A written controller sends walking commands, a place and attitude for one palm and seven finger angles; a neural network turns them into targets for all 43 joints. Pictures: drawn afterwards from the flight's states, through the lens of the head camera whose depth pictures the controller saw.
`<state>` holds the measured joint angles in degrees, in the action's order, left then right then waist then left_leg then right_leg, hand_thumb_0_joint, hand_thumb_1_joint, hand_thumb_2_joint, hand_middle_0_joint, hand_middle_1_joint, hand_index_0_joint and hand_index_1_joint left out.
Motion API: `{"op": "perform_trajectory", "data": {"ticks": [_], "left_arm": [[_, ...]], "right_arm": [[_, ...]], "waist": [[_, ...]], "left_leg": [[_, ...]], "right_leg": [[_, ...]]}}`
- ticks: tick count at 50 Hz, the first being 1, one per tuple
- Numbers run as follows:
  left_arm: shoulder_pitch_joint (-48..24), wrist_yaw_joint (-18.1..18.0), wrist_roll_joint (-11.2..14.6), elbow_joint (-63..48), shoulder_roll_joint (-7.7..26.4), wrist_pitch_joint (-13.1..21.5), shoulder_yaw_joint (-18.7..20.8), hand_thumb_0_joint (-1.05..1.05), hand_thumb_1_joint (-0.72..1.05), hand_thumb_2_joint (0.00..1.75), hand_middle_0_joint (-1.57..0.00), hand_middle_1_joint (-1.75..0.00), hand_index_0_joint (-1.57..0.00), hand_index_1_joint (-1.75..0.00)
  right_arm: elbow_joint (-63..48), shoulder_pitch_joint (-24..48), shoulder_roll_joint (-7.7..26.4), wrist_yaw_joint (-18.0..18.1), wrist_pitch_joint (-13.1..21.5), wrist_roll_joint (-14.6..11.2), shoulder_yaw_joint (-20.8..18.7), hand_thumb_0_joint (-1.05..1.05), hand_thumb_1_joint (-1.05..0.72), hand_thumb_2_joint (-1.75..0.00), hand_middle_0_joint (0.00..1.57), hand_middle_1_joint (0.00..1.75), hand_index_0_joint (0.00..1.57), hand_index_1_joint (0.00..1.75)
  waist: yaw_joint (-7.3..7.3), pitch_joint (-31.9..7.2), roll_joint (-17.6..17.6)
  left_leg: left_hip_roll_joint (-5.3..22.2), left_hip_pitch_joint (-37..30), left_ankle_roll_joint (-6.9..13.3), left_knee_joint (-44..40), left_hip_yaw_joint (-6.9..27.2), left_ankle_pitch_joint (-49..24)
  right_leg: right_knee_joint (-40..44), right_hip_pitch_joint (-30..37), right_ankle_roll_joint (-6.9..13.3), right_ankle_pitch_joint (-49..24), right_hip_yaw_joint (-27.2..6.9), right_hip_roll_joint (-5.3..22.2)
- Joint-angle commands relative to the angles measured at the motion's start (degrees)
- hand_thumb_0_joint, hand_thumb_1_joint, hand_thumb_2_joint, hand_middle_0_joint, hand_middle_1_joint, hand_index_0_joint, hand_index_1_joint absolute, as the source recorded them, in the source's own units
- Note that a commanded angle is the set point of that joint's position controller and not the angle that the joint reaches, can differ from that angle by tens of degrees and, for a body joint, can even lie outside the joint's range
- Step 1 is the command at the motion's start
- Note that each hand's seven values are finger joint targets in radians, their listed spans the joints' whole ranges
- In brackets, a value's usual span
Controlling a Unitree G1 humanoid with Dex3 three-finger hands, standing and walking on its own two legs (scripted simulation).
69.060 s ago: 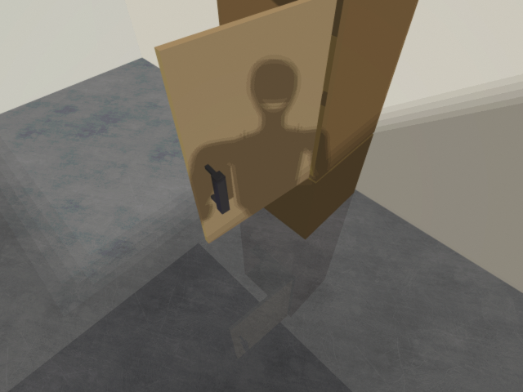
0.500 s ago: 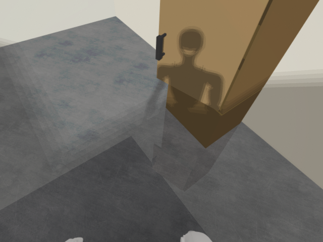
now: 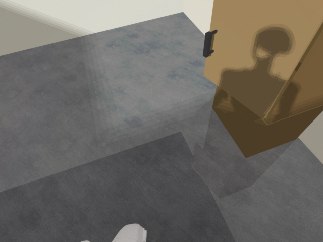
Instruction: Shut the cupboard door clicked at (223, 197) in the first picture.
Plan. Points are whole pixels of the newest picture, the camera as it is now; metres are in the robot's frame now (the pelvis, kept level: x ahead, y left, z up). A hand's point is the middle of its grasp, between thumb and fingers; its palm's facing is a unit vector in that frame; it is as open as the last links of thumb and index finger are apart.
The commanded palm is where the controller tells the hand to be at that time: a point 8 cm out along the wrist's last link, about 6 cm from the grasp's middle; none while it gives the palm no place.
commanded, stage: walk to a spot facing it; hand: left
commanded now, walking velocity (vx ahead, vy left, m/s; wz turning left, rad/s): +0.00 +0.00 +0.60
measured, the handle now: (210, 43) +0.98 -0.21 -0.10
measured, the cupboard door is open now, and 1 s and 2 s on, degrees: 17 17 17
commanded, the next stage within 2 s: turn to face it in 1.78 s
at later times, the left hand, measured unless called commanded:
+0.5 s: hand out of the picture +0.05 +0.25 -0.16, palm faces +0.31 -0.91 -0.26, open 7.4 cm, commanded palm none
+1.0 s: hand out of the picture +0.07 +0.16 -0.17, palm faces +0.64 -0.74 -0.21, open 7.3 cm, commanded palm none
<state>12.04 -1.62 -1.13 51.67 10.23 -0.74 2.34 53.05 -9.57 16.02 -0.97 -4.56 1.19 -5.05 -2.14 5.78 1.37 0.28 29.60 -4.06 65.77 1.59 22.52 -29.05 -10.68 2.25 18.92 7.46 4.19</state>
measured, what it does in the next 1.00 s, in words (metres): walks ahead, turning left: left foot, then right foot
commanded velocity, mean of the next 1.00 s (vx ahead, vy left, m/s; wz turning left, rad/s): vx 0.27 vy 0.00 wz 0.60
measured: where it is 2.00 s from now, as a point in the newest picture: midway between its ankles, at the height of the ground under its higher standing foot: (127, 192)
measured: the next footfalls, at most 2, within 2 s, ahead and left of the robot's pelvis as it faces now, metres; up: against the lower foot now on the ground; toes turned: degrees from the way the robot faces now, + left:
left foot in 0.24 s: +0.02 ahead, +0.15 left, +0.00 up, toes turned +14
right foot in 0.62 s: +0.21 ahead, -0.08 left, +0.00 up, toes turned +15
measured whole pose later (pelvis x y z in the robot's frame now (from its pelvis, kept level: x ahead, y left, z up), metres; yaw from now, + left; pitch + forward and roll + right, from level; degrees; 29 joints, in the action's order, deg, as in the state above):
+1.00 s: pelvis +0.19 +0.03 +0.00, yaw +38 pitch +1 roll +0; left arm 21.4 -0.4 -1.7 57.3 8.5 3.7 2.9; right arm 54.0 -7.3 13.2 -2.9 -1.9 1.8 -3.5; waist 0.8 5.4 0.4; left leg 4.7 34.7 0.0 51.8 -4.5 12.6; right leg -21.2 -0.5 -0.9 20.0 21.6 5.7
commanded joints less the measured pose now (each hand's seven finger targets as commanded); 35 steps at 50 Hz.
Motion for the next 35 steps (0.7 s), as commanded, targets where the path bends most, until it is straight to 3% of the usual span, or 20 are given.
{"op": "perform_trajectory", "data": {"ticks": [1,7,9,10,11,12,13,14,15,17,21,26,28,29,30,31,32,33,34,35], "left_arm": [[5.7,-0.94,-0.34,-3.19,11.71,1.49,3.55,0.0,0.9,0.9,-0.2,-0.3,-0.2,-0.3],[7.3,-0.65,-0.87,-2.34,13.18,1.09,4.49,0.0,0.9,0.9,-0.2,-0.3,-0.2,-0.3],[6.2,-0.38,-0.57,-2.64,13.4,1.14,4.66,0.0,0.9,0.9,-0.2,-0.3,-0.2,-0.3],[5.54,-0.14,-0.13,-2.65,13.22,1.12,4.77,0.0,0.9,0.9,-0.2,-0.3,-0.2,-0.3],[5.59,0.24,0.29,-3.27,11.52,0.87,4.5,0.0,0.9,0.9,-0.2,-0.3,-0.2,-0.3],[2.86,0.97,0.37,-5.79,8.16,0.83,3.25,0.0,0.9,0.9,-0.2,-0.3,-0.2,-0.3],[-2.5,0.93,-0.32,-8.22,8.84,0.32,2.85,0.0,0.9,0.9,-0.2,-0.3,-0.2,-0.3],[-4.09,1.3,-0.57,-8.9,9.31,0.36,3.19,0.0,0.9,0.9,-0.2,-0.3,-0.2,-0.3],[-4.76,1.55,-0.75,-7.94,9.03,0.42,3.55,0.0,0.9,0.9,-0.2,-0.3,-0.2,-0.3],[-2.86,2.5,-0.68,-6.46,9.87,0.79,3.71,0.0,0.9,0.9,-0.2,-0.3,-0.2,-0.3],[-2.04,3.09,-0.44,-5.74,8.34,0.96,3.45,0.0,0.9,0.9,-0.2,-0.3,-0.2,-0.3],[-2.81,3.54,-0.26,-6.72,8.21,1.3,3.1,0.0,0.9,0.9,-0.2,-0.3,-0.2,-0.3],[2.93,3.59,-0.36,-4.96,9.02,1.84,3.57,0.0,0.9,0.9,-0.2,-0.3,-0.2,-0.3],[8.48,3.3,-0.43,-3.36,10.68,2.4,4.35,0.0,0.9,0.9,-0.2,-0.3,-0.2,-0.3],[15.35,2.47,-1.1,-1.83,15.97,3.28,5.56,0.0,0.9,0.9,-0.2,-0.3,-0.2,-0.3],[17.08,1.77,-0.99,-1.97,19.91,3.04,5.94,0.0,0.9,0.9,-0.2,-0.3,-0.2,-0.3],[12.36,1.26,-0.53,-3.16,18.13,2.67,5.31,0.0,0.9,0.9,-0.2,-0.3,-0.2,-0.3],[7.64,0.92,-0.62,-4.15,14.99,3.28,5.01,0.0,0.9,0.9,-0.2,-0.3,-0.2,-0.3],[4.93,0.87,-0.67,-4.26,12.95,3.55,4.3,0.0,0.9,0.9,-0.2,-0.3,-0.2,-0.3],[2.81,0.96,-0.51,-4.27,10.57,3.9,3.53,0.0,0.9,0.9,-0.2,-0.3,-0.2,-0.3]], "right_arm": [[-5.28,4.96,1.12,-0.46,0.87,-0.13,0.22,0.0,-0.9,-0.9,0.2,0.3,0.2,0.3],[-6.42,6.62,0.41,-0.49,1.67,-0.53,0.9,0.0,-0.9,-0.9,0.2,0.3,0.2,0.3],[-6.02,3.5,0.89,-0.36,2.15,-0.39,0.88,0.0,-0.9,-0.9,0.2,0.3,0.2,0.3],[-5.24,0.22,1.9,-0.3,2.55,-0.11,0.56,0.0,-0.9,-0.9,0.2,0.3,0.2,0.3],[-4.11,-4.51,6.33,-0.18,3.1,0.31,-0.38,0.0,-0.9,-0.9,0.2,0.3,0.2,0.3],[-3.32,-9.1,13.12,0.08,3.22,0.86,-2.21,0.0,-0.9,-0.9,0.2,0.3,0.2,0.3],[-2.02,-12.35,13.96,0.51,2.91,0.58,-2.15,0.0,-0.9,-0.9,0.2,0.3,0.2,0.3],[-2.53,-10.7,12.17,0.89,3.05,0.69,-1.4,0.0,-0.9,-0.9,0.2,0.3,0.2,0.3],[-3.76,-7.64,10.44,1.35,3.54,0.78,-0.91,0.0,-0.9,-0.9,0.2,0.3,0.2,0.3],[-4.86,-3.44,7.97,1.64,4.61,0.71,0.09,0.0,-0.9,-0.9,0.2,0.3,0.2,0.3],[-4.39,-3.97,8.13,1.59,5.55,0.52,0.02,0.0,-0.9,-0.9,0.2,0.3,0.2,0.3],[-3.72,-3.16,8.75,1.03,5.35,0.74,-0.5,0.0,-0.9,-0.9,0.2,0.3,0.2,0.3],[-3.88,-1.12,8.26,0.96,5.15,0.53,-0.65,0.0,-0.9,-0.9,0.2,0.3,0.2,0.3],[-4.12,0.06,6.64,0.93,5.26,0.14,-0.48,0.0,-0.9,-0.9,0.2,0.3,0.2,0.3],[-5.02,-0.79,2.75,0.75,5.71,-0.47,0.38,0.0,-0.9,-0.9,0.2,0.3,0.2,0.3],[-6.71,-0.36,0.64,0.62,5.93,-0.51,0.6,0.0,-0.9,-0.9,0.2,0.3,0.2,0.3],[-6.58,0.0,3.18,0.23,5.45,0.07,-0.03,0.0,-0.9,-0.9,0.2,0.3,0.2,0.3],[-5.51,-1.06,3.04,0.11,5.48,0.54,-0.14,0.0,-0.9,-0.9,0.2,0.3,0.2,0.3],[-4.3,-1.13,2.33,-0.19,5.43,0.67,-0.08,0.0,-0.9,-0.9,0.2,0.3,0.2,0.3],[-3.12,-1.47,1.73,-0.74,4.97,0.76,-0.04,0.0,-0.9,-0.9,0.2,0.3,0.2,0.3]], "waist": [[3.74,-6.16,-10.7],[4.65,-6.93,-13.98],[2.69,-8.18,-12.36],[0.59,-9.32,-9.88],[-2.04,-12.2,0.4],[-4.55,-12.64,16.97],[-6.19,-10.75,12.48],[-4.96,-7.62,8.5],[-3.79,-5.27,12.58],[-1.04,-4.05,10.67],[0.24,-3.87,6.14],[1.26,-2.37,8.37],[4.43,-3.79,6.91],[7.45,-5.15,1.83],[10.6,-9.93,-12.88],[11.1,-10.38,-24.67],[7.98,-5.04,-17.3],[5.58,-3.46,-15.27],[4.04,-2.2,-13.62],[2.48,-1.33,-10.61]], "left_leg": [[0.79,4.3,-0.03,-6.47,-2.32,2.1],[0.49,-4.13,1.94,-22.93,-6.13,3.29],[-0.36,-11.35,2.83,-31.14,-7.34,-1.94],[-0.7,-18.98,3.57,-37.77,-7.26,-7.49],[5.56,-30.01,6.53,-43.27,1.72,-12.28],[20.38,-37.9,14.14,-45.63,23.48,-19.09],[24.11,-35.78,18.62,-47.92,26.52,-15.26],[22.15,-30.58,18.22,-50.16,23.84,-3.49],[18.13,-26.7,16.13,-50.27,22.22,-0.45],[14.61,-23.45,14.3,-50.32,18.07,-2.52],[11.56,-22.0,14.38,-50.78,15.06,-4.97],[9.18,-14.32,13.32,-50.36,14.82,2.5],[7.4,-6.66,11.86,-45.32,14.03,5.65],[4.11,1.28,10.11,-38.19,11.58,8.2],[-2.17,10.1,6.99,-21.51,3.9,11.8],[-4.57,14.22,5.53,-3.18,0.82,15.47],[-0.47,14.74,5.54,4.95,3.6,11.21],[2.24,15.22,5.44,8.17,4.65,4.96],[3.77,13.51,4.9,9.95,3.87,0.73],[4.85,10.74,4.32,9.36,2.94,-3.11]], "right_leg": [[5.31,12.09,5.3,-39.52,-7.05,14.64],[1.24,11.5,5.07,-42.79,-4.66,16.75],[-1.81,8.25,3.23,-39.38,-2.29,16.55],[-6.19,4.01,1.05,-33.94,0.33,15.3],[-16.65,-6.22,-2.0,-18.2,3.31,11.7],[-30.7,-24.29,-5.78,17.49,4.12,2.72],[-35.28,-29.48,-4.93,20.01,-2.78,2.77],[-35.11,-29.47,-4.59,15.64,-5.03,4.18],[-35.38,-29.31,-4.86,11.82,-5.62,4.18],[-35.43,-27.31,-5.1,5.5,-7.02,3.36],[-27.83,-24.33,-5.96,2.03,-5.65,1.75],[-12.24,-13.54,-6.39,-0.14,-2.46,-1.4],[-5.89,-0.47,-6.41,-3.88,-0.97,-3.63],[-0.58,10.77,-5.88,-2.8,-3.61,-2.01],[8.99,21.88,-2.83,11.65,-17.08,10.48],[19.84,18.91,1.77,23.8,-37.17,24.47],[22.56,10.81,3.6,29.5,-37.69,26.08],[22.14,6.85,4.05,27.32,-35.66,24.55],[21.01,3.06,3.56,22.28,-30.13,22.88],[20.05,-0.37,2.26,14.18,-20.76,20.11]]}}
